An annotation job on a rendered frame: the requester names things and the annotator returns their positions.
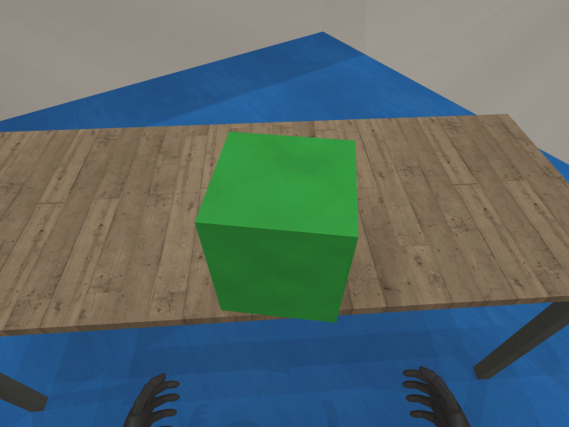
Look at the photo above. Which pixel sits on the carton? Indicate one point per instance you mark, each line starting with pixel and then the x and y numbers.
pixel 278 224

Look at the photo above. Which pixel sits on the table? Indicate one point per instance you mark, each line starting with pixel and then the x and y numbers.
pixel 97 227

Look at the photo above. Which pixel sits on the right robot hand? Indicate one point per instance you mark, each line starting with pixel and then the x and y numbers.
pixel 446 410

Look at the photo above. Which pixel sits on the left robot hand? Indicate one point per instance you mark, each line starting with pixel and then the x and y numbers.
pixel 141 414

